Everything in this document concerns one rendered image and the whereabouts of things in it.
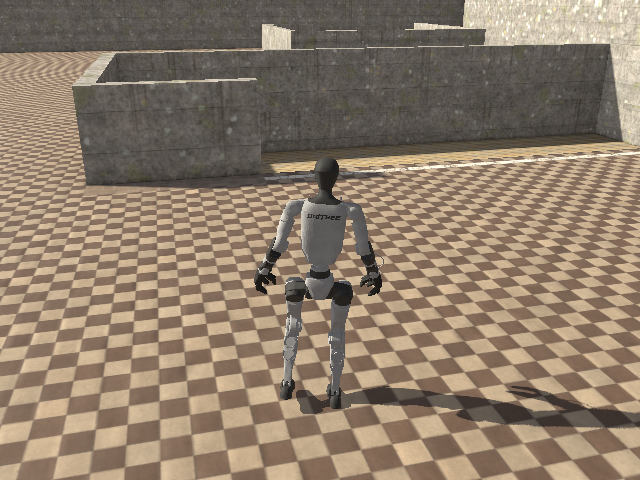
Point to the robot right hand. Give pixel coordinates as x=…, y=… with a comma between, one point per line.
x=377, y=282

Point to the right robot forearm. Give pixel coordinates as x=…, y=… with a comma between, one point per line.
x=370, y=263

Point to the robot left shin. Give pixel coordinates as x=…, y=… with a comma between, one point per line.
x=289, y=353

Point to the robot head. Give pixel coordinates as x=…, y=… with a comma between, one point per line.
x=326, y=173

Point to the right robot upper arm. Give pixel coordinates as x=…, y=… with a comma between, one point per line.
x=355, y=213

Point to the robot left hand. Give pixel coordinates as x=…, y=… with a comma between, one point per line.
x=259, y=278

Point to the left robot forearm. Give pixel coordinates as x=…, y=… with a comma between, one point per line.
x=269, y=259

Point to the left robot upper arm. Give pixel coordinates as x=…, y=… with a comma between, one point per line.
x=292, y=208

